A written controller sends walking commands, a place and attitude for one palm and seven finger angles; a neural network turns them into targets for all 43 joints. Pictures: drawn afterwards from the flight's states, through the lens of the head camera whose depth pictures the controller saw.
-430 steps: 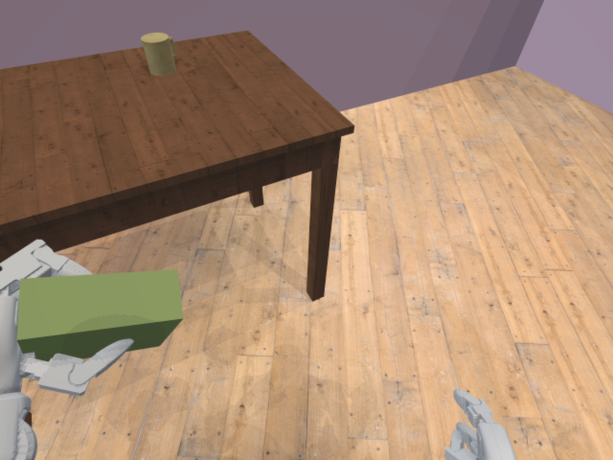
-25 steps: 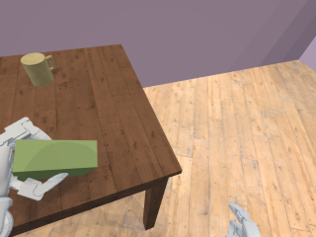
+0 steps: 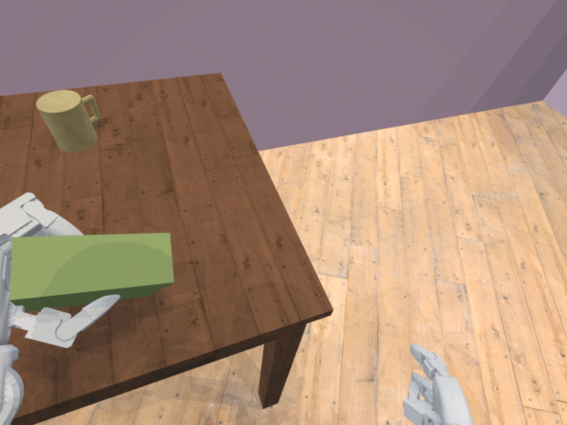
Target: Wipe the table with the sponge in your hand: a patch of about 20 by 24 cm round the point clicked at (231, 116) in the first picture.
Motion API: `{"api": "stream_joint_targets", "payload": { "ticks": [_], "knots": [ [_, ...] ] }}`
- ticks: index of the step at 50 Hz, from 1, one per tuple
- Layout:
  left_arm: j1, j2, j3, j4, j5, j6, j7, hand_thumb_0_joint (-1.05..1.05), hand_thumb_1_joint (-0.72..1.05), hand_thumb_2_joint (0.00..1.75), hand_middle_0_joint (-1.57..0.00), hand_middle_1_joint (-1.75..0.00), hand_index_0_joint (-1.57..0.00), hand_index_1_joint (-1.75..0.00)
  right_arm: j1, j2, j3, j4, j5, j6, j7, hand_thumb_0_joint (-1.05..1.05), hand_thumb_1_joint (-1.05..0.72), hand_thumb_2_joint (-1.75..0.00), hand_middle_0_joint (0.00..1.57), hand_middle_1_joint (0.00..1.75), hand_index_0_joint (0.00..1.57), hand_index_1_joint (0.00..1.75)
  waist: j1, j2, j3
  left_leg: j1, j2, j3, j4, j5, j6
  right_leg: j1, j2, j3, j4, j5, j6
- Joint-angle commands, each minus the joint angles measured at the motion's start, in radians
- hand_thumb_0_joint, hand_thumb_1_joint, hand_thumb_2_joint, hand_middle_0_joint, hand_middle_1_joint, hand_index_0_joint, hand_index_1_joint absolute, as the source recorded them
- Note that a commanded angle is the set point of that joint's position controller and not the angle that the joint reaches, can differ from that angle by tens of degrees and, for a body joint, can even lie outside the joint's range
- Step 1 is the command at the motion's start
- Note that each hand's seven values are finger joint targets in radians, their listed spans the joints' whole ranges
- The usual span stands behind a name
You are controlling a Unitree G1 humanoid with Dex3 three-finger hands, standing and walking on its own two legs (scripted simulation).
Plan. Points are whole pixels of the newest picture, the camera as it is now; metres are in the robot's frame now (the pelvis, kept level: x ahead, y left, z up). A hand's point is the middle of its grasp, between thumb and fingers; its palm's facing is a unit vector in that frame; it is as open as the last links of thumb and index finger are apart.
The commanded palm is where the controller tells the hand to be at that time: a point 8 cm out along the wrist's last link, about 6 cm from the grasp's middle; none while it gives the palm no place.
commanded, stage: look again from close up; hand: left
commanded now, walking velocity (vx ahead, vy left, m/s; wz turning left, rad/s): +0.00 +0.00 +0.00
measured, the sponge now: (117, 271) +0.23 +0.21 +0.14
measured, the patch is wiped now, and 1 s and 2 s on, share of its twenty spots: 0.00 0.00 0.00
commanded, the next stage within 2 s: turn the palm down, sponge in hand in 0.40 s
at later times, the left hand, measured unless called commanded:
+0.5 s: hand (76, 281) +0.21 +0.24 +0.16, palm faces +0.39 -0.85 -0.36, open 9.2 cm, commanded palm +0.16 +0.27 +0.17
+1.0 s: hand (49, 276) +0.20 +0.24 +0.19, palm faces +0.52 -0.56 -0.64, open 9.2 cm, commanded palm +0.16 +0.26 +0.20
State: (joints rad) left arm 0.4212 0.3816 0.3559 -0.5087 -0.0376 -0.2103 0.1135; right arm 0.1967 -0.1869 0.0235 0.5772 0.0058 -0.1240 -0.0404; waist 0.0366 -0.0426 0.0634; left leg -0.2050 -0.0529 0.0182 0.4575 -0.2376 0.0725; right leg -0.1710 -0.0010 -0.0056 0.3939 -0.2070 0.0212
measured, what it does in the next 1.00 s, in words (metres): shifts its weight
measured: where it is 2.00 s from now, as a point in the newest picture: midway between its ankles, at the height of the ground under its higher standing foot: outside the picture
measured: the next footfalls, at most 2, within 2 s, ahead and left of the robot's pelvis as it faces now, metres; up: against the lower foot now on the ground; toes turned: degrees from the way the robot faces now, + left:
none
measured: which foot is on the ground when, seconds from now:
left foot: down 0.00-1.00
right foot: down 0.00-1.00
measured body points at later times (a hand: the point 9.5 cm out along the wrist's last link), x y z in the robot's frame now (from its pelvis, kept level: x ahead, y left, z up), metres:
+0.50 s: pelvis +0.00 -0.01 +0.00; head +0.01 +0.01 +0.45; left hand +0.18 +0.28 +0.18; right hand +0.17 -0.24 -0.07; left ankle +0.00 +0.06 -0.74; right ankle +0.00 -0.14 -0.74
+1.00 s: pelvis -0.01 -0.06 -0.01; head -0.01 -0.07 +0.44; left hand +0.17 +0.27 +0.22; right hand +0.20 -0.28 -0.10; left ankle +0.00 +0.06 -0.74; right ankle +0.00 -0.14 -0.74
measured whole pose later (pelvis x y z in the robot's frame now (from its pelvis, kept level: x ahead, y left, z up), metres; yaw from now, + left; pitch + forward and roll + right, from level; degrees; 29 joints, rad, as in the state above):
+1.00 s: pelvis -0.01 -0.06 -0.01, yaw +4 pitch +0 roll -1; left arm 0.28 0.57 0.40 -0.39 0.12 -0.01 0.12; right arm 0.16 -0.25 0.00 0.64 -0.01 -0.02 -0.05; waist 0.08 0.03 -0.01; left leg -0.31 -0.01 -0.07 0.60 -0.29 -0.01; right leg -0.26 0.06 -0.06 0.56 -0.30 -0.07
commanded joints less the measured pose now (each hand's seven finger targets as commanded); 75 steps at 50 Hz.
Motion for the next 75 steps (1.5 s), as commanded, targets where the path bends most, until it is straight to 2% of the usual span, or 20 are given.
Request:
{"api": "stream_joint_targets", "payload": {
  "ticks": [1, 11, 24, 25, 26, 27, 28, 29, 31, 37, 40, 43, 48, 53, 58, 60, 62, 65, 70, 75],
  "knots": [
    [-0.052, 0.117, 0.061, -0.176, -0.007, -0.049, 0.014, 0.0, 0.1, 1.3, -1.2, -1.6, -1.2, -1.6, -0.069, -0.139, -0.06, -0.147, 0.008, -0.049, -0.008, 0.0, -0.9, -0.9, 0.2, 0.3, 0.2, 0.3, -0.016, 0.103, -0.191, 0.025, 0.146, -0.104, -0.1, 0.299, -0.094, 0.095, -0.042, 0.025, 0.003, 0.2, -0.034],
    [-0.097, 0.133, 0.07, -0.182, -0.002, -0.042, 0.021, 0.0, 0.1, 1.3, -1.2, -1.6, -1.2, -1.6, -0.083, -0.13, -0.055, -0.159, 0.01, -0.04, -0.021, 0.0, -0.9, -0.9, 0.2, 0.3, 0.2, 0.3, -0.017, 0.093, -0.138, -0.074, 0.131, -0.112, -0.151, 0.028, -0.058, 0.117, -0.049, 0.04, -0.033, 0.106, -0.035],
    [-0.073, 0.131, 0.073, -0.162, -0.002, -0.039, 0.022, 0.0, 0.1, 1.3, -1.2, -1.6, -1.2, -1.6, -0.075, -0.138, -0.062, -0.152, 0.01, -0.046, -0.019, 0.0, -0.9, -0.9, 0.2, 0.3, 0.2, 0.3, -0.018, 0.088, -0.146, -0.045, 0.123, -0.107, -0.129, 0.083, -0.055, 0.104, -0.055, 0.06, -0.049, 0.142, -0.039],
    [-0.961, 0.902, 0.281, -0.483, 0.028, -0.179, 0.025, 0.0, 0.1, 1.3, -1.2, -1.6, -1.2, -1.6, 0.077, -0.215, 0.155, -0.313, 0.073, 0.008, -0.089, 0.0, -0.9, -0.9, 0.2, 0.3, 0.2, 0.3, -0.073, 0.448, -0.081, -0.35, 0.121, -0.177, -0.235, -0.24, -0.007, 0.334, 0.087, 0.002, 0.142, -0.027, 0.04],
    [-0.722, 0.375, 0.268, 0.013, 0.139, -0.005, -0.007, 0.0, 0.1, 1.3, -1.2, -1.6, -1.2, -1.6, -0.065, -0.097, -0.027, -0.097, -0.047, -0.046, -0.067, 0.0, -0.9, -0.9, 0.2, 0.3, 0.2, 0.3, 0.012, 0.314, -0.213, 0.02, 0.08, -0.114, -0.091, 0.068, -0.11, 0.019, 0.066, -0.024, 0.147, -0.024, -0.06],
    [-0.501, 0.31, 0.115, 0.104, 0.088, 0.022, -0.014, 0.0, 0.1, 1.3, -1.2, -1.6, -1.2, -1.6, -0.036, -0.18, -0.051, -0.083, -0.064, -0.072, -0.007, 0.0, -0.9, -0.9, 0.2, 0.3, 0.2, 0.3, -0.015, 0.192, -0.138, 0.016, 0.06, -0.107, -0.081, 0.256, -0.156, -0.062, 0.056, -0.083, 0.1, 0.014, -0.076],
    [-0.411, 0.316, 0.169, 0.094, 0.089, 0.055, -0.018, 0.0, 0.1, 1.3, -1.2, -1.6, -1.2, -1.6, -0.018, -0.223, -0.08, -0.075, -0.045, -0.041, 0.013, 0.0, -0.9, -0.9, 0.2, 0.3, 0.2, 0.3, -0.003, 0.181, -0.261, 0.123, 0.093, -0.096, -0.058, 0.323, -0.154, -0.082, 0.065, -0.068, 0.11, 0.076, -0.068],
    [-0.406, 0.189, 0.082, 0.077, 0.02, 0.103, -0.055, 0.0, 0.1, 1.3, -1.2, -1.6, -1.2, -1.6, -0.084, -0.202, -0.071, -0.107, -0.03, -0.038, 0.012, 0.0, -0.9, -0.9, 0.2, 0.3, 0.2, 0.3, 0.018, 0.184, -0.288, 0.134, 0.066, -0.079, -0.03, 0.319, -0.139, -0.077, 0.047, -0.061, 0.095, 0.098, -0.07],
    [-0.331, 0.157, 0.051, 0.085, -0.05, 0.205, -0.112, 0.0, 0.1, 1.3, -1.2, -1.6, -1.2, -1.6, -0.121, -0.213, -0.059, -0.097, -0.002, -0.029, 0.019, 0.0, -0.9, -0.9, 0.2, 0.3, 0.2, 0.3, 0.032, 0.122, -0.264, 0.096, 0.06, -0.048, -0.026, 0.282, -0.124, -0.035, 0.034, -0.082, 0.072, 0.145, -0.07],
    [-0.128, 0.314, 0.097, -0.17, 0.14, 0.213, -0.086, 0.0, 0.1, 1.3, -1.2, -1.6, -1.2, -1.6, -0.188, -0.198, -0.049, -0.157, -0.024, 0.027, 0.037, 0.0, -0.9, -0.9, 0.2, 0.3, 0.2, 0.3, 0.026, 0.033, -0.205, 0.012, 0.067, -0.027, -0.009, 0.26, -0.059, -0.065, 0.038, -0.071, 0.079, 0.109, -0.056],
    [-0.205, 0.465, 0.261, -0.277, 0.119, 0.11, -0.009, 0.0, 0.1, 1.3, -1.2, -1.6, -1.2, -1.6, -0.177, -0.193, -0.056, -0.149, -0.033, 0.036, 0.016, 0.0, -0.9, -0.9, 0.2, 0.3, 0.2, 0.3, 0.03, 0.056, -0.264, 0.01, 0.063, -0.027, 0.016, 0.173, -0.056, -0.079, 0.045, -0.047, 0.079, 0.035, -0.046],
    [-0.206, 0.404, 0.248, -0.209, 0.109, 0.044, 0.051, 0.0, 0.1, 1.3, -1.2, -1.6, -1.2, -1.6, -0.131, -0.161, -0.067, -0.109, -0.033, 0.03, 0.006, 0.0, -0.9, -0.9, 0.2, 0.3, 0.2, 0.3, 0.023, 0.113, -0.274, -0.001, 0.047, -0.019, 0.049, 0.174, -0.058, -0.069, 0.036, -0.037, 0.08, 0.051, -0.049],
    [-0.308, 0.402, 0.145, 0.033, 0.156, 0.208, 0.023, 0.0, 0.1, 1.3, -1.2, -1.6, -1.2, -1.6, -0.131, -0.192, -0.068, -0.073, -0.009, 0.056, -0.021, 0.0, -0.9, -0.9, 0.2, 0.3, 0.2, 0.3, -0.008, 0.239, -0.156, -0.072, 0.03, 0.003, 0.073, 0.054, -0.049, -0.114, -0.01, 0.008, 0.028, -0.023, -0.042],
    [-0.342, 0.418, 0.014, 0.022, 0.203, 0.359, -0.131, 0.0, 0.1, 1.3, -1.2, -1.6, -1.2, -1.6, -0.202, -0.202, -0.047, -0.141, 0.024, 0.063, -0.062, 0.0, -0.9, -0.9, 0.2, 0.3, 0.2, 0.3, -0.001, 0.033, -0.157, -0.097, 0.031, -0.008, 0.088, 0.024, -0.035, -0.079, -0.05, 0.089, -0.01, -0.055, -0.003],
    [-0.277, 0.529, 0.16, -0.154, 0.227, 0.216, -0.16, 0.0, 0.1, 1.3, -1.2, -1.6, -1.2, -1.6, -0.196, -0.169, -0.054, -0.161, 0.006, 0.059, -0.069, 0.0, -0.9, -0.9, 0.2, 0.3, 0.2, 0.3, 0.047, -0.084, -0.285, -0.091, 0.035, -0.032, 0.12, 0.107, -0.035, 0.021, -0.073, 0.133, 0.049, 0.131, 0.027],
    [-0.204, 0.649, 0.304, -0.19, 0.222, 0.179, -0.115, 0.0, 0.1, 1.3, -1.2, -1.6, -1.2, -1.6, -0.184, -0.173, -0.067, -0.155, 0.006, 0.063, -0.063, 0.0, -0.9, -0.9, 0.2, 0.3, 0.2, 0.3, 0.084, 0.002, -0.33, -0.074, 0.032, -0.022, 0.125, 0.154, -0.045, 0.052, -0.064, 0.147, 0.074, 0.227, 0.017],
    [-0.16, 0.579, 0.307, -0.156, 0.221, 0.172, -0.057, 0.0, 0.1, 1.3, -1.2, -1.6, -1.2, -1.6, -0.135, -0.157, -0.076, -0.139, 0.002, 0.066, -0.048, 0.0, -0.9, -0.9, 0.2, 0.3, 0.2, 0.3, 0.077, 0.045, -0.319, -0.07, 0.034, -0.01, 0.124, 0.201, -0.048, 0.034, -0.052, 0.098, 0.1, 0.307, 0.004],
    [-0.125, 0.536, 0.277, -0.057, 0.237, 0.273, 0.007, 0.0, 0.1, 1.3, -1.2, -1.6, -1.2, -1.6, -0.142, -0.178, -0.082, -0.121, 0.021, 0.094, -0.033, 0.0, -0.9, -0.9, 0.2, 0.3, 0.2, 0.3, 0.075, 0.196, -0.207, -0.099, 0.035, 0.006, 0.11, 0.19, -0.062, -0.021, -0.035, 0.096, 0.079, 0.23, -0.027],
    [-0.159, 0.518, 0.137, 0.021, 0.31, 0.494, -0.032, 0.0, 0.1, 1.3, -1.2, -1.6, -1.2, -1.6, -0.215, -0.213, -0.059, -0.158, 0.048, 0.138, -0.053, 0.0, -0.9, -0.9, 0.2, 0.3, 0.2, 0.3, 0.056, 0.075, -0.15, -0.107, 0.041, 0.001, 0.081, 0.148, -0.041, -0.056, -0.024, 0.073, 0.054, 0.116, -0.019],
    [-0.324, 0.514, -0.009, -0.225, 0.408, 0.462, -0.138, 0.0, 0.1, 1.3, -1.2, -1.6, -1.2, -1.6, -0.283, -0.184, -0.03, -0.215, 0.055, 0.103, -0.089, 0.0, -0.9, -0.9, 0.2, 0.3, 0.2, 0.3, 0.034, 0.069, -0.225, -0.012, 0.036, -0.013, 0.064, 0.126, -0.015, -0.105, -0.002, 0.06, 0.046, 0.027, -0.015]
  ]
}}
